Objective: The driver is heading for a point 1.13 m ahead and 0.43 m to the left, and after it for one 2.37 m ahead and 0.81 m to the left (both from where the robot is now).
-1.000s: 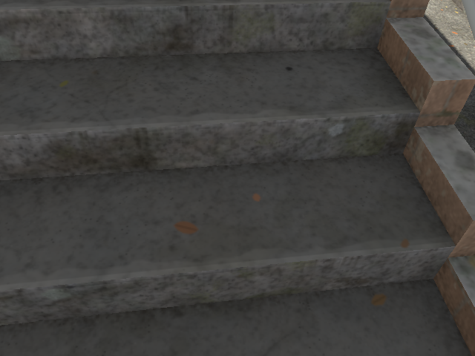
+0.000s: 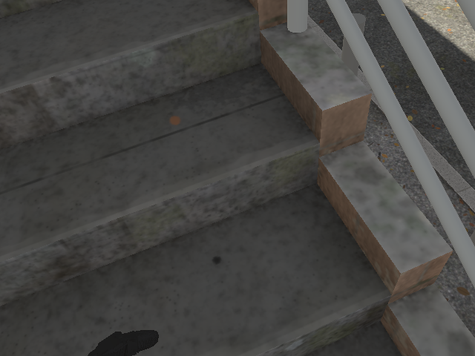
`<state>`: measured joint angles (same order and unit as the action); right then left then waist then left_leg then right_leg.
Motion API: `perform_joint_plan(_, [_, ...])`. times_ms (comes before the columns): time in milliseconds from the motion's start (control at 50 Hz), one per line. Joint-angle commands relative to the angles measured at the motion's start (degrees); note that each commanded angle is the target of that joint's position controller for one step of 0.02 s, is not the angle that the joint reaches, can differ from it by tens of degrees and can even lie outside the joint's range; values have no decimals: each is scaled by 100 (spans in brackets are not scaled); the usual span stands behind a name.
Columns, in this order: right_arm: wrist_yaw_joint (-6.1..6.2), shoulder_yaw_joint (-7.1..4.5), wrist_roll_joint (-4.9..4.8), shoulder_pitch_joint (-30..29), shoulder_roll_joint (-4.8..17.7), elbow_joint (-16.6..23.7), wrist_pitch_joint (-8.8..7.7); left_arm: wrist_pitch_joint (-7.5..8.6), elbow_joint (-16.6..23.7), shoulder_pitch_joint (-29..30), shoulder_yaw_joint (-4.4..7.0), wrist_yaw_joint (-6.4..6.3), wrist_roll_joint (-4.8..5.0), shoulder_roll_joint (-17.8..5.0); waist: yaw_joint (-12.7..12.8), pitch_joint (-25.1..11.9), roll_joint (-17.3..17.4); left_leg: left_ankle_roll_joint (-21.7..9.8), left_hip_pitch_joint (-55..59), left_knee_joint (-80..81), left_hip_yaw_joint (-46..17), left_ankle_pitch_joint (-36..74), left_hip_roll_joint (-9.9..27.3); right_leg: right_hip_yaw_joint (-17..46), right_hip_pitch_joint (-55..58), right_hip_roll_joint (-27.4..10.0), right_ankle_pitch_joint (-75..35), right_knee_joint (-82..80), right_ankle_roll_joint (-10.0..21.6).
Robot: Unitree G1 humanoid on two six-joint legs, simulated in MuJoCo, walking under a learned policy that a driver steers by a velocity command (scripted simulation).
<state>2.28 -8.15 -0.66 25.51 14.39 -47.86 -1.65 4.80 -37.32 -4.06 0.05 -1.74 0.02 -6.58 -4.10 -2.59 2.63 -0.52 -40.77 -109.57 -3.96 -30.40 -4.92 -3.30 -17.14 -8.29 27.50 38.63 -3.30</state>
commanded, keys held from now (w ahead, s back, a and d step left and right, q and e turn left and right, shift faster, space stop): w+q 0.94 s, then w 0.06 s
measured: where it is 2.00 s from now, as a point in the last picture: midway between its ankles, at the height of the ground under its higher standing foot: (55, 154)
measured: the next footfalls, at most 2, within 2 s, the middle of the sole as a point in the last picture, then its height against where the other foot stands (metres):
left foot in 0.18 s outside the picture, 0.15 m higher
right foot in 0.64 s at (282, 299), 0.15 m higher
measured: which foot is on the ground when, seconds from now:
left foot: up 0.00-0.16, down 0.18-0.64, up 0.66-1.00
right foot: down 0.00-0.18, up 0.20-0.62, down 0.64-1.00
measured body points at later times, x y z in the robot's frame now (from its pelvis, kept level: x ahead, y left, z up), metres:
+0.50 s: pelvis +0.23 +0.00 +0.17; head +0.25 +0.00 +0.62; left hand +0.44 +0.22 +0.13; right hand +0.34 -0.25 +0.04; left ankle +0.20 +0.07 -0.57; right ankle +0.31 -0.09 -0.24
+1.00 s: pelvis +0.40 +0.06 +0.32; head +0.41 +0.05 +0.76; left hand +0.31 +0.33 +0.21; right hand +0.70 -0.04 +0.23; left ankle +0.41 +0.25 -0.32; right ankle +0.44 -0.07 -0.42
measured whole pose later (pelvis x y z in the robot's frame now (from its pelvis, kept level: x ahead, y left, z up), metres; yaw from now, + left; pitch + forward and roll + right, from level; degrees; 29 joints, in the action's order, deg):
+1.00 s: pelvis +0.40 +0.06 +0.32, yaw +34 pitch +1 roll +1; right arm -3.8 -3.5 1.0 7.1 13.7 -36.0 2.7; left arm 4.0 -42.2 -21.1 2.9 -3.4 -1.9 -14.0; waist -0.4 -2.5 1.4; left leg -1.1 -45.3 -66.7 -1.2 -10.0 1.9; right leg -13.1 -11.0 -9.1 20.1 30.8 -2.5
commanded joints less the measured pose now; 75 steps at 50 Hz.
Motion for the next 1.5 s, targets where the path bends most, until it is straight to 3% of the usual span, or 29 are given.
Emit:
perform_joint_plan(20, [261,386,253,-2370,-838,1548,171,73,-630,-1993,363,-165,88,-877,700,319,-2044,-156,-4370,-2885,61,-835,-255,622,2874,-1678,-8585,-1380,849])
perform_joint_plan(80, [157,457,417,-1600,-298,2099,466,99,-362,307,225,71,-7,-1018,-1177,904,-1910,-458,-1383,1419,387,-294,55,-1206,-1035,-579,-4784,-3409,487])
perform_joint_plan(160, [131,88,142,1801,686,668,329,567,70,1071,641,-181,608,-2183,-2262,-1708,-1373,-522,4252,4104,637,2025,-690,-966,-647,-523,-12600,-159,1100])
perform_joint_plan(180, [99,18,208,1072,853,964,321,602,88,842,556,37,536,-1379,-1813,-900,-636,-934,3782,6957,-836,2980,-351,-430,-754,170,-6004,2353,744])
perform_joint_plan(200, [169,-80,344,-139,1681,1151,275,408,245,-725,472,310,283,-1026,-349,-1278,1789,-1315,3868,8216,-4297,8958,1213,147,-1491,1998,-997,6115,55])
perform_joint_plan(220, [86,17,55,-951,1521,1479,217,279,147,-2068,494,407,-78,-924,373,-1764,931,-1699,3686,8217,-4746,9537,1485,1144,-1790,1668,-1200,7576,30])
perform_joint_plan(300, [-41,323,-72,-885,541,576,205,4,1063,-142,180,176,-520,-550,254,197,859,-1685,2841,7948,-1466,3980,3,675,-4518,1436,120,8484,383])
perform_joint_plan(340, [-186,461,-48,-1123,273,814,257,-134,994,-434,205,-1,-369,-984,685,59,332,-1519,2444,8298,-507,5186,-74,257,-3956,1362,1079,6625,447])
perform_joint_plan(360, [-160,481,212,-1332,330,607,128,-261,911,-671,-18,63,-434,-481,965,-364,291,-1397,1988,8318,-597,3792,146,111,-3340,1279,65,6814,531])
perform_joint_plan(460, [51,336,347,-459,931,508,-162,-144,2035,1657,-273,-138,-204,-106,-88,729,-125,-2017,2613,9645,-2604,1695,1437,423,-6173,1030,1015,9386,422])
perform_joint_plan(520, [170,359,256,-159,743,182,-11,-84,2525,2033,-509,-3,-222,188,-46,586,-444,-1572,2881,9816,-2141,1465,949,450,-5939,769,1118,7130,485])
perform_joint_plan(560, [171,345,8,-1177,833,499,115,-191,2391,1001,-565,127,-337,232,617,-249,-578,-1205,830,10422,-1438,3412,643,158,-1692,735,-442,4425,576])
perform_joint_plan(620, [-45,16,-52,-1388,1280,729,78,-350,1262,-1382,0,-76,-9,-550,1480,-1364,332,-741,2056,8195,-1178,8795,540,-162,678,1463,687,2270,422])
perform_joint_plan(640, [-199,86,-35,-1810,963,918,-114,-294,852,-2455,352,-189,-190,-1397,1946,-1855,-1043,-432,1606,5491,-953,7408,67,1988,1381,252,1272,950,834])
perform_joint_plan(660, [-387,289,214,-1325,-47,1570,-83,-399,1125,-1470,454,-203,-270,-2131,987,-2064,-3999,-81,176,3881,-666,1664,-741,5531,1156,-1080,1021,-2190,1104])
perform_joint_plan(680, [-402,297,618,-510,-84,1445,28,-343,1660,-112,340,-242,-115,-1423,308,-1894,-2915,-79,-304,1830,-808,1667,-338,6872,419,-1659,2228,-2488,1625])
perform_joint_plan(720, [-274,310,987,-906,158,1327,384,-391,1514,480,52,-248,106,-325,60,-189,-1238,121,-884,701,-162,1918,226,4769,-1185,-1053,3425,-1531,1427])
perform_joint_plan(780, [-186,374,669,-1376,244,1547,809,-306,771,-504,149,-134,-237,-654,49,173,-372,29,-1015,744,-143,1928,306,2328,-1275,-863,2030,-837,579])
perform_joint_plan(820, [-94,474,228,-1689,-7,1572,661,-186,215,-967,292,-59,-270,-830,298,262,-911,4,-1615,1363,-223,1944,342,1603,-509,-798,1414,-1246,485])
perform_joint_plan(860, [-243,370,152,-1848,164,1555,465,-201,167,-1112,317,-165,-206,-886,268,422,-558,163,-1384,2031,-366,2161,361,1327,-522,-914,470,-1426,548])
perform_joint_plan(940, [-789,415,75,-2004,108,1582,395,49,246,-588,429,-252,-168,-1551,-94,356,-985,-7,-659,4003,152,2223,648,602,-261,-1189,659,-2843,906])
perform_joint_plan(1080, [-569,358,267,-1330,190,1331,154,-74,-155,-1211,396,1,-197,-1433,356,123,-1224,-391,1354,7338,1044,1234,500,-995,1569,-899,-3500,-1758,1112])
perform_joint_plan(1120, [-536,281,276,106,177,667,-144,-253,-282,-1382,446,149,-111,-1573,-218,-843,-537,-442,3641,8602,1507,2252,-105,-1221,1216,-409,-4284,546,937])
perform_joint_plan(1140, [-599,276,361,94,298,759,-196,-242,-167,-1448,315,143,-165,-1083,-135,-560,-256,-312,4366,8429,191,2032,660,-839,-483,-341,-1427,1705,706])
perform_joint_plan(1160, [-451,0,322,319,1651,862,-105,-249,459,-1193,232,213,-46,-738,-67,-388,1529,-539,4917,9130,-2672,3280,2134,-614,-2486,479,212,3640,203])
perform_joint_plan(1180, [-348,-107,275,391,1816,939,-65,-265,400,-1260,308,183,-24,-975,-160,-900,1080,-1013,4938,9666,-3555,2571,2693,162,-2883,425,-11,4885,142])
perform_joint_plan(1280, [-308,480,273,0,24,651,-315,-57,208,-395,205,349,-134,-430,193,-123,469,-1114,3170,9298,-1621,1208,1815,213,-4071,433,-982,8081,679])
perform_joint_plan(1380, [-335,495,345,553,140,-175,-503,-231,1093,1207,-153,92,-92,215,333,580,21,-1152,3321,9743,-1319,768,2172,368,-6810,699,62,9806,1052])
perform_joint_plan(1500, [-60,526,51,230,332,-393,-402,-536,1299,1165,-201,12,-141,-32,509,400,-108,-1221,2674,11432,421,3416,1595,-655,-3875,332,-652,5497,1059])
Velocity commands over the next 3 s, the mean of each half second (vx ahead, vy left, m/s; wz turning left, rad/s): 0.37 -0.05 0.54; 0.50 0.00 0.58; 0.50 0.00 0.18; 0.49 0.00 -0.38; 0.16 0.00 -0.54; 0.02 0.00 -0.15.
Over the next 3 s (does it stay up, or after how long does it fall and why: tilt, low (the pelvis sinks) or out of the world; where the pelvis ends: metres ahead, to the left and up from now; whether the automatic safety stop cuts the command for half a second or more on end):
stays up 1.05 0.48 0.62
